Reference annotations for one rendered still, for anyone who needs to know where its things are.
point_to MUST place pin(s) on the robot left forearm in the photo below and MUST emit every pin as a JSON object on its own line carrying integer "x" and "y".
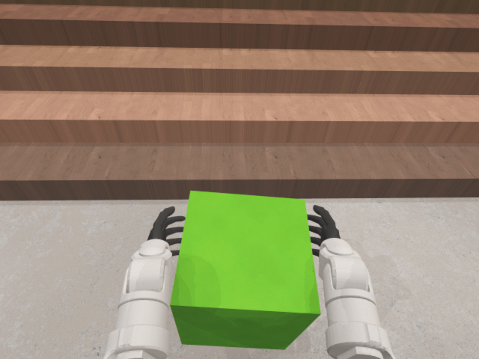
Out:
{"x": 141, "y": 323}

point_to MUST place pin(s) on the carton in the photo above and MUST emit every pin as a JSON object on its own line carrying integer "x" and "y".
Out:
{"x": 245, "y": 273}

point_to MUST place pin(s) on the robot left hand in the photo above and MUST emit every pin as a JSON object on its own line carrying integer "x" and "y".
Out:
{"x": 159, "y": 230}

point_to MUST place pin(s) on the robot right forearm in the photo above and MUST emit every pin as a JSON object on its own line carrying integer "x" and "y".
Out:
{"x": 354, "y": 330}

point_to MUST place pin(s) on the robot right hand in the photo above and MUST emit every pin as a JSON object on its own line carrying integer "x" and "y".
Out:
{"x": 328, "y": 229}

